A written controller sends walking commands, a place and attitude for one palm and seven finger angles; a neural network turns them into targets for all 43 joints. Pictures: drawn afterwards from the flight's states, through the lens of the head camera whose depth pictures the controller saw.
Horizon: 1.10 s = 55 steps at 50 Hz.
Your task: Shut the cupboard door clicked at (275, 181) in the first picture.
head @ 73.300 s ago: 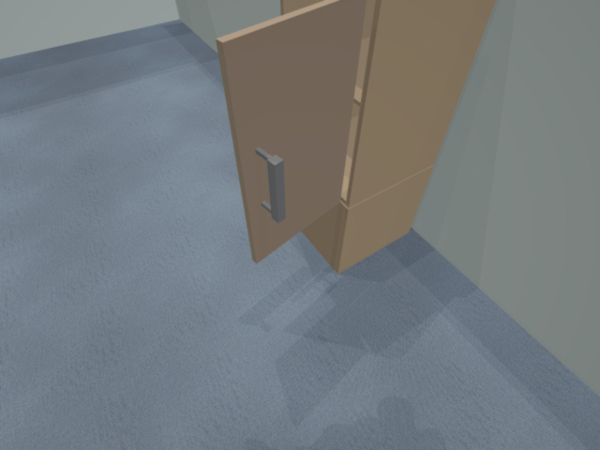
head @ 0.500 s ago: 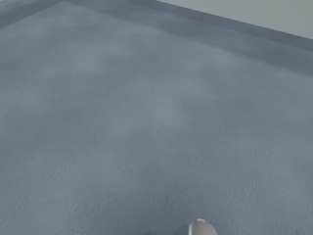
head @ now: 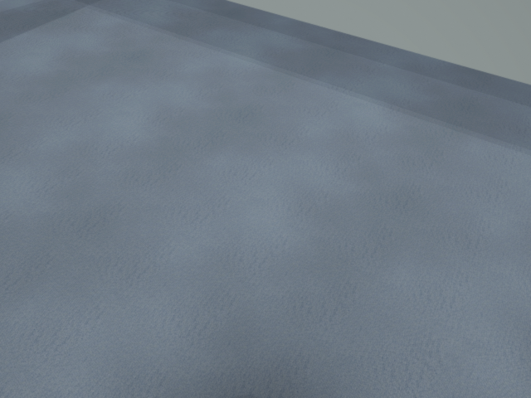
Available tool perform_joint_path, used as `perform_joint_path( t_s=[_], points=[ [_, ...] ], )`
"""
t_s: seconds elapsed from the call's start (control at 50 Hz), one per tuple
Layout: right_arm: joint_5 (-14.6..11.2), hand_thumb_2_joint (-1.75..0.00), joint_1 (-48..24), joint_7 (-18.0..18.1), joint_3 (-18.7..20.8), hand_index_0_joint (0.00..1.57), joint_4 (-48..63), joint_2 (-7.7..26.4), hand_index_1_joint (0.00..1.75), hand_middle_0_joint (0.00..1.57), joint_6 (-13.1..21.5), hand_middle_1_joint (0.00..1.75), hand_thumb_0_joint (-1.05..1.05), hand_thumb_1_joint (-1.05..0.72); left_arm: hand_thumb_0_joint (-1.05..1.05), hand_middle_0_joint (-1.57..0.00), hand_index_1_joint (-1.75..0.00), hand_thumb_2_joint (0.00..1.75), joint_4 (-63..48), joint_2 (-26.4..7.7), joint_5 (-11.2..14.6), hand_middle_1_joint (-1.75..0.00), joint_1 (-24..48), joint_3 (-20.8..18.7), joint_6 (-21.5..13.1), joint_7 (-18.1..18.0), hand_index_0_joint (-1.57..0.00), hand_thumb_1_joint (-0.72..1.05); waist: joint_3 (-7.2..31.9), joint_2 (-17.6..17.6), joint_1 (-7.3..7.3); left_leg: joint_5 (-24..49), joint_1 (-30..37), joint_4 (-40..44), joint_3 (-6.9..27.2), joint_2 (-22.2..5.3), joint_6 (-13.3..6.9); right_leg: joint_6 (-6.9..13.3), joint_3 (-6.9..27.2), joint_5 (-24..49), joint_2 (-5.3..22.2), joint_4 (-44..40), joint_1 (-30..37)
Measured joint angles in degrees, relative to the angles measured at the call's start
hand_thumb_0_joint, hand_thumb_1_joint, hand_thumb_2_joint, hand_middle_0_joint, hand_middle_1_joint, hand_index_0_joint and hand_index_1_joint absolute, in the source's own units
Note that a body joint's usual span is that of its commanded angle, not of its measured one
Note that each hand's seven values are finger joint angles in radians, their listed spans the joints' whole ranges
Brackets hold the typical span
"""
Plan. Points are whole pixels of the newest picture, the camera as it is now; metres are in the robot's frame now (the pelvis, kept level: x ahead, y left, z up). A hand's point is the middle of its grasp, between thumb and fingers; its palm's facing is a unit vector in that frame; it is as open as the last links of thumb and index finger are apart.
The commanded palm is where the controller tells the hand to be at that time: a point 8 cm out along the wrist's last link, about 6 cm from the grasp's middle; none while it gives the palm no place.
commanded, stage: turn to face it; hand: left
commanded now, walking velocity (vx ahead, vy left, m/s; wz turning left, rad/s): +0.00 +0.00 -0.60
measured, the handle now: out of the picture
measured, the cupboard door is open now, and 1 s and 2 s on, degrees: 15 15 15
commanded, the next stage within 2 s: none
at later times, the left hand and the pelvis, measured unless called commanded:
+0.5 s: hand (181, 367) +0.18 +0.16 -0.15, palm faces -0.26 -0.92 -0.29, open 7.4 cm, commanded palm none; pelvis +0.03 -0.02 +0.00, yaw -17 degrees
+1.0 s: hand (225, 313) +0.28 +0.10 -0.15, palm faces -0.58 -0.79 -0.22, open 7.4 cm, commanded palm none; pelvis +0.06 +0.00 +0.00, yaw -36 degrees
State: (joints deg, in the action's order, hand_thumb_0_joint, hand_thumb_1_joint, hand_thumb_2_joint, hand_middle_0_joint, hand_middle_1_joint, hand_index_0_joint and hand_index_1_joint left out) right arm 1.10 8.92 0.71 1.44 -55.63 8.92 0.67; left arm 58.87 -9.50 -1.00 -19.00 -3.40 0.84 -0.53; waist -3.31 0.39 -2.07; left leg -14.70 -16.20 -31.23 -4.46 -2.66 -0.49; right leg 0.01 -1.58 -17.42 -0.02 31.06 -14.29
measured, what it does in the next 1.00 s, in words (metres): steps on the spot, turning right: right foot, then left foot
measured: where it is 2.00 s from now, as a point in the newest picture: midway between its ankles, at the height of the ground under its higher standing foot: outside the picture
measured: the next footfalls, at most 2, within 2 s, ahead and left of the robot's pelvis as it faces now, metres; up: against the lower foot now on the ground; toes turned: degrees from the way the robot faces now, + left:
right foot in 0.32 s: +0.07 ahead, -0.13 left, +0.00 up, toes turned -16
left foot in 0.68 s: +0.14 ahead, +0.10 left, +0.00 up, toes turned -22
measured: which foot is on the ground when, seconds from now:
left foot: down 0.00-0.32, up 0.34-0.66, down 0.68-1.00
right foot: up 0.00-0.30, down 0.32-0.68, up 0.70-1.00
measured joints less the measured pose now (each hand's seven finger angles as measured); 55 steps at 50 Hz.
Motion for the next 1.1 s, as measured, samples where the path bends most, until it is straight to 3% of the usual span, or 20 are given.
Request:
perform_joint_path(
  t_s=[0.06, 0.12, 0.26, 0.32, 0.38, 0.44, 0.54, 0.64, 0.68, 0.7, 0.76, 0.8, 0.84, 0.98, 1.04, 1.1],
  points=[
    [0.51, -0.90, -0.81, 0.73, -0.78, 0.20, 0.90, -1.32, 0.30, 0.20, -0.02, 0.30, 0.01, -0.90, 0.01, -0.20, -0.30, 0.90, 0.64, -0.76, -0.03, -0.30, 1.03, -0.43, 2.22, 0.43, -0.20, 0.93, -0.69, 1.30, -0.39, -2.49, 1.46, -0.58, -2.26, -0.51, -0.79, -0.86, 0.44, -10.21, -0.07, 13.17, -4.52],
    [0.50, -0.90, -1.09, 1.35, -0.50, 0.20, 1.82, -1.21, 0.30, 0.20, -0.47, 0.30, 0.00, -0.91, 0.01, -0.20, -0.30, 0.90, -0.26, -1.02, -0.09, -0.30, 3.09, -0.99, 3.03, 1.15, -0.20, 0.92, -1.61, 0.67, -0.37, -2.19, 3.56, 1.19, -3.80, -1.61, -0.51, -1.58, -0.99, -11.41, 0.38, 21.54, -8.15],
    [0.76, -0.90, -0.66, 0.92, 1.06, 0.20, 2.13, 1.76, 0.30, 0.20, -2.00, 0.30, 0.00, -0.91, 0.01, -0.19, -0.30, 0.90, -4.78, -2.24, -0.59, -0.30, 7.95, -1.75, 2.91, 2.09, -0.19, 0.91, -2.60, -1.63, 0.58, -4.78, 5.69, -0.63, -7.91, -4.82, 1.04, -1.46, -3.91, -5.17, 1.16, 13.02, -7.15],
    [0.40, -0.90, 0.72, 0.51, 1.82, 0.20, 2.27, 3.29, 0.30, 0.20, -2.69, 0.30, 0.00, -0.91, 0.01, -0.19, -0.30, 0.90, -7.12, -3.61, -0.89, -0.30, 8.91, -1.80, 1.74, 2.35, -0.19, 0.91, -2.14, -1.75, 0.90, -8.46, 3.80, -7.24, -9.26, -6.11, 2.25, 0.24, -3.82, 3.25, 1.07, 3.93, -3.54],
    [-0.15, -0.90, 0.03, 0.58, 2.72, 0.20, 1.97, 5.58, 0.30, 0.20, -4.54, 0.30, 0.00, -0.91, 0.01, -0.19, -0.30, 0.90, -7.97, -3.47, -0.79, -0.30, 10.17, -1.26, 0.54, 1.48, -0.19, 0.91, -2.84, -3.66, 1.12, -16.07, -3.66, -24.40, -1.58, -4.16, 3.33, 2.46, -3.07, 0.40, -0.61, 6.53, -5.11],
    [-0.11, -0.90, -0.67, 0.45, 2.82, 0.20, 2.44, 6.44, 0.30, 0.20, -4.93, 0.30, 0.01, -0.91, 0.01, -0.20, -0.30, 0.90, -8.46, -3.58, -0.78, -0.30, 10.02, -0.83, 1.04, 0.67, -0.19, 0.91, -2.86, -3.17, 1.40, -12.98, -9.10, -32.95, 1.91, -1.71, 4.04, 2.39, -0.97, 1.98, -1.40, 3.25, -4.60],
    [-0.12, -0.90, -0.45, 0.03, 2.21, 0.20, 4.41, 6.14, 0.30, 0.20, -4.24, 0.30, 0.01, -0.91, 0.01, -0.20, -0.30, 0.90, -8.33, -3.99, -0.91, -0.30, 9.21, -0.28, 1.62, 0.79, -0.20, 0.91, -1.90, -1.16, 1.88, -9.58, -10.00, -25.88, 3.22, -0.60, 4.86, 2.03, 2.70, 4.75, -2.00, -1.26, -3.82],
    [-0.55, -0.90, 0.11, 0.11, 1.38, 0.20, 5.49, 5.12, 0.30, 0.20, -3.42, 0.30, 0.01, -0.91, 0.01, -0.20, -0.30, 0.90, -8.48, -4.21, -0.90, -0.30, 8.89, -0.34, 2.28, 1.27, -0.20, 0.90, -1.20, 0.67, 1.48, -7.78, -5.18, -11.05, 3.79, 0.49, 4.54, 0.71, 6.31, 4.76, -2.72, -0.86, -4.69],
    [-0.48, -0.90, 1.03, 0.22, 0.84, 0.20, 6.06, 4.97, 0.30, 0.20, -2.47, 0.30, 0.01, -0.90, 0.01, -0.20, -0.30, 0.90, -8.67, -4.31, -0.48, -0.30, 8.58, -0.48, 2.85, 1.44, -0.20, 0.90, -0.40, 0.77, 1.66, -2.92, -1.77, -1.85, 3.83, 0.37, 3.23, -0.19, 7.43, 3.64, -3.55, 1.46, -6.18],
    [-0.20, -0.90, 1.30, 0.34, 0.62, 0.20, 6.06, 4.55, 0.30, 0.20, -2.08, 0.30, 0.01, -0.90, 0.01, -0.20, -0.30, 0.90, -8.53, -4.58, -0.26, -0.30, 8.88, -0.66, 3.20, 1.57, -0.20, 0.90, -0.50, 1.35, 1.78, -1.76, -1.82, -1.92, 3.23, 0.46, 1.98, -0.40, 7.61, -0.57, -3.52, 4.67, -7.49],
    [0.53, -0.90, 2.51, 0.49, -0.39, 0.20, 6.03, 3.32, 0.30, 0.20, -1.67, 0.30, 0.01, -0.90, 0.01, -0.20, -0.30, 0.90, -8.13, -5.38, -0.55, -0.30, 9.82, -1.07, 3.84, 2.23, -0.20, 0.91, -1.28, 1.86, 1.79, -2.73, -0.34, -1.58, 1.20, -0.68, 0.32, -1.53, 4.67, -9.60, -3.17, 20.18, -12.24],
    [0.72, -0.90, 3.38, 0.67, -0.80, 0.20, 5.84, 2.76, 0.30, 0.20, -1.76, 0.30, 0.01, -0.90, 0.01, -0.20, -0.30, 0.90, -8.23, -5.72, -0.46, -0.30, 10.42, -1.35, 3.88, 2.68, -0.20, 0.91, -1.82, 1.61, 1.69, -2.23, 1.45, 0.61, 0.06, -1.73, 0.30, -2.45, 2.36, -9.95, -2.22, 27.02, -13.99],
    [0.76, -0.90, 3.92, 0.80, -0.90, 0.20, 5.51, 2.50, 0.30, 0.20, -1.84, 0.30, 0.01, -0.90, 0.01, -0.20, -0.30, 0.90, -8.50, -5.83, -0.34, -0.30, 10.91, -1.48, 3.88, 2.99, -0.20, 0.91, -2.33, 1.05, 1.60, -1.68, 2.91, 2.26, -1.25, -2.85, 0.43, -2.97, 0.53, -9.47, -1.09, 28.53, -14.16],
    [0.74, -0.90, 5.05, 0.36, 0.19, 0.20, 4.37, 3.20, 0.30, 0.20, -2.07, 0.30, 0.01, -0.90, 0.01, -0.19, -0.30, 0.90, -8.91, -5.40, -0.33, -0.30, 12.72, -1.12, 3.86, 3.31, -0.19, 0.91, -3.15, -1.20, 2.72, -3.99, 4.53, 0.42, -6.39, -6.27, 1.85, -2.10, -2.40, -6.84, 0.74, 14.18, -7.79],
    [0.29, -0.90, 6.17, -0.07, 0.92, 0.20, 4.11, 4.10, 0.30, 0.20, -2.49, 0.30, 0.01, -0.90, 0.01, -0.19, -0.30, 0.90, -9.82, -5.57, -0.48, -0.30, 12.70, -0.59, 2.72, 3.35, -0.19, 0.91, -2.40, -1.51, 3.04, -7.44, 2.66, -5.81, -8.10, -7.46, 3.09, -0.19, -2.97, 2.49, 0.88, 1.96, -1.84],
    [-0.23, -0.90, 4.41, 0.35, 1.70, 0.20, 3.13, 5.98, 0.30, 0.20, -4.28, 0.30, 0.01, -0.90, 0.01, -0.20, -0.30, 0.90, -9.70, -4.22, -0.36, -0.30, 12.75, 0.00, 1.11, 2.23, -0.19, 0.91, -3.10, -3.69, 3.29, -16.10, -4.36, -22.98, -1.35, -5.75, 4.32, 1.06, -2.09, -0.48, -0.54, 4.45, -3.03]
  ],
)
